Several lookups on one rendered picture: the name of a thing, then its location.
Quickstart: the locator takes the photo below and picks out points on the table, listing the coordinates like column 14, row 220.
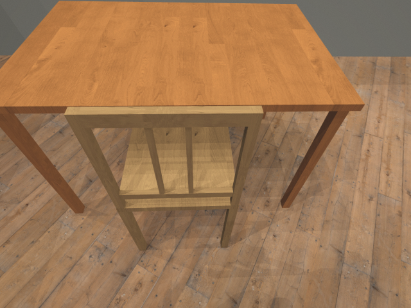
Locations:
column 157, row 54

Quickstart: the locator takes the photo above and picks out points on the chair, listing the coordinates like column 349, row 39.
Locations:
column 178, row 158

